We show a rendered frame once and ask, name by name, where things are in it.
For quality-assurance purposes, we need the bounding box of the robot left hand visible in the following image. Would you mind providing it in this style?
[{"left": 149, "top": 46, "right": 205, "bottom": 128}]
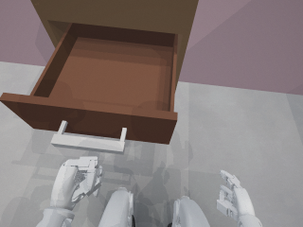
[{"left": 50, "top": 156, "right": 103, "bottom": 211}]

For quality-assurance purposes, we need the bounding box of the robot right forearm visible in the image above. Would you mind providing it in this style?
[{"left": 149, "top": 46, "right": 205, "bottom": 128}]
[{"left": 237, "top": 215, "right": 262, "bottom": 227}]

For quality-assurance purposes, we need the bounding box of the handle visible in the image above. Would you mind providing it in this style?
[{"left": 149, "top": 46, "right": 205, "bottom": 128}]
[{"left": 50, "top": 120, "right": 127, "bottom": 155}]

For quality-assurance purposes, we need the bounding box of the robot left forearm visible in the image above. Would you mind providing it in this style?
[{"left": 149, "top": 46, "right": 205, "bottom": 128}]
[{"left": 36, "top": 206, "right": 75, "bottom": 227}]

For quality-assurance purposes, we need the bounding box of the cabinet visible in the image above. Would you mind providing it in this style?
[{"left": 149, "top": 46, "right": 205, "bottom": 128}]
[{"left": 30, "top": 0, "right": 199, "bottom": 93}]

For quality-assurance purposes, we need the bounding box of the right robot thigh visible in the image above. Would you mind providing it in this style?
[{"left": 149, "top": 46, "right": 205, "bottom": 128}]
[{"left": 173, "top": 199, "right": 210, "bottom": 227}]

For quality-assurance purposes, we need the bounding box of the robot right hand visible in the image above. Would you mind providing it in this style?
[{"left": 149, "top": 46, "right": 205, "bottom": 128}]
[{"left": 217, "top": 169, "right": 256, "bottom": 222}]

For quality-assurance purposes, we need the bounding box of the right robot shin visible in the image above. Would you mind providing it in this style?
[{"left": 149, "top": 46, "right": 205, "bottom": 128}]
[{"left": 171, "top": 196, "right": 189, "bottom": 227}]

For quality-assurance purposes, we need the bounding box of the drawer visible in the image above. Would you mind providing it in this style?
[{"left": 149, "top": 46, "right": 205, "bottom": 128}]
[{"left": 0, "top": 23, "right": 178, "bottom": 145}]

